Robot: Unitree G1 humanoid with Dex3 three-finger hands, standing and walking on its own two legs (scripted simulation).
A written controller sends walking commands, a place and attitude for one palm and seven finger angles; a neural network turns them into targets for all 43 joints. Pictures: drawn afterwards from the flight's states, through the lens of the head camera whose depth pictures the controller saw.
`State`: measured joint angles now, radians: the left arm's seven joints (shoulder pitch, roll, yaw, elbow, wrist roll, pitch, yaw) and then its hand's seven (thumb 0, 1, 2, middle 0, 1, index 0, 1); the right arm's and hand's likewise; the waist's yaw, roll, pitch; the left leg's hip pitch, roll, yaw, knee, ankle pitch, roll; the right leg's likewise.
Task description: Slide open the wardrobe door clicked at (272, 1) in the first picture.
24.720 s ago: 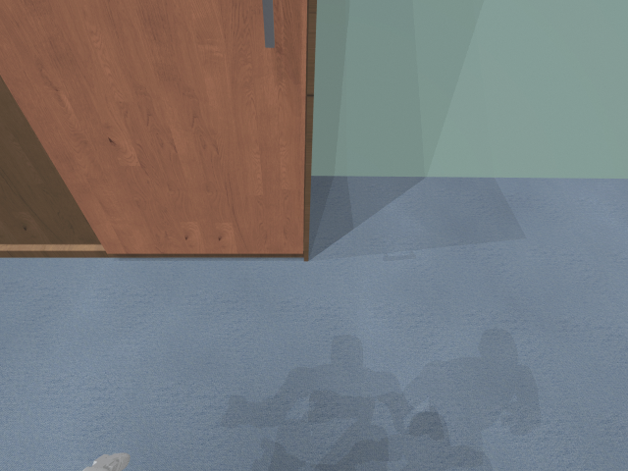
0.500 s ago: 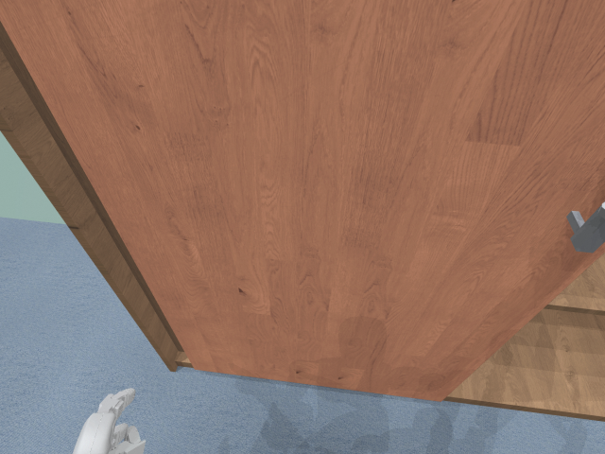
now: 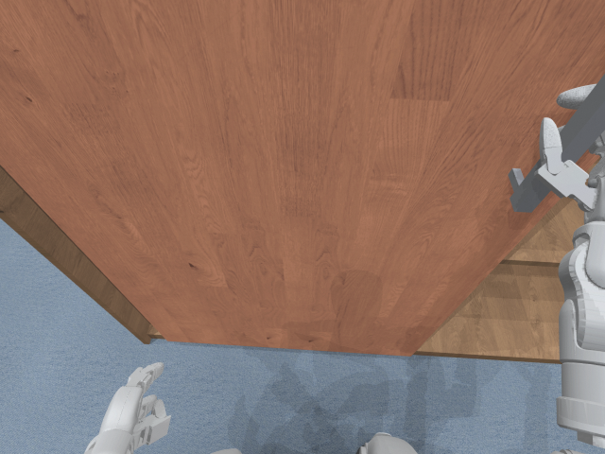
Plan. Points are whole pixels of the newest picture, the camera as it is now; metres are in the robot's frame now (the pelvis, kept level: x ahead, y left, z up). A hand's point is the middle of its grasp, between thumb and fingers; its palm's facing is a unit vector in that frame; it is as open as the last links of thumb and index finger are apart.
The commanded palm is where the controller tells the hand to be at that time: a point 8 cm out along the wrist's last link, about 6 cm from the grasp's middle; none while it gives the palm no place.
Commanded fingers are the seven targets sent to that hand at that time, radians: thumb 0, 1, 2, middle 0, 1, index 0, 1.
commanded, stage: stop walking and hold the door there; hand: right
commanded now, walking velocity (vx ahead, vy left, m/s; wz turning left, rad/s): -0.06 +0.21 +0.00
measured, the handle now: (580, 110) +0.41 -0.24 +0.24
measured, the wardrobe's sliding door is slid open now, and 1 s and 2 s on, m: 0.68 0.68 0.68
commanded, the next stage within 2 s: loosen the grip on the handle in 0.82 s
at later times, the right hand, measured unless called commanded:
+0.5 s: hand (549, 168) +0.37 -0.22 +0.20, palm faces +0.18 +0.98 -0.13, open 6.1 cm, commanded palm +0.34 -0.25 +0.19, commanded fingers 0.00 -0.90 -0.90 0.45 1.40 0.45 1.40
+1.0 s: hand (559, 168) +0.37 -0.22 +0.21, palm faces +0.13 +0.98 -0.16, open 6.5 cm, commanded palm +0.33 -0.27 +0.21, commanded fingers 0.00 -0.30 -0.61 0.45 1.40 0.45 1.40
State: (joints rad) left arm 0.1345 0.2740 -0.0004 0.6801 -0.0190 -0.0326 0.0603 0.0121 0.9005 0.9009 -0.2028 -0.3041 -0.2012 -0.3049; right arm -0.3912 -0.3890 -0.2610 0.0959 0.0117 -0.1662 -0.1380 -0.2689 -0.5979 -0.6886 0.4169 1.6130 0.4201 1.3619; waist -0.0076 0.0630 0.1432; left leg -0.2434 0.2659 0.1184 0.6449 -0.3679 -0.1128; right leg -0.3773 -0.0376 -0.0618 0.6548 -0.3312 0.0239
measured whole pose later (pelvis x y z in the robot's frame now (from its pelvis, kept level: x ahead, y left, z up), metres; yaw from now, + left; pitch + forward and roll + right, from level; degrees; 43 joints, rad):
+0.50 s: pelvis -0.01 -0.06 +0.01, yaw +0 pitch -1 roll +0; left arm 0.14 0.20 -0.05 0.67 -0.02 -0.04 0.06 0.01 0.90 0.90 -0.20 -0.30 -0.20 -0.30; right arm -0.42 -0.26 -0.09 0.10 0.04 -0.09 -0.12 -0.12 -0.71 -0.75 0.40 1.42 0.28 1.29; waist -0.02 0.01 0.10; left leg -0.23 0.01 0.06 0.52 -0.27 0.01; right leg -0.25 -0.03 -0.06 0.51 -0.23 0.00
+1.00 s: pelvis -0.02 -0.06 +0.01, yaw +1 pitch +0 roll +0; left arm 0.20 0.19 -0.01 0.69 -0.03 -0.08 0.05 0.01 0.90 0.90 -0.20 -0.30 -0.20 -0.30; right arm -0.50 -0.25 -0.12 0.29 0.02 -0.12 -0.03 -0.13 -0.62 -0.72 0.46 1.41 0.30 1.33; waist -0.04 0.02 0.03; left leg -0.27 0.02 0.04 0.49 -0.22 0.01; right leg -0.28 -0.03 -0.08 0.47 -0.19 0.00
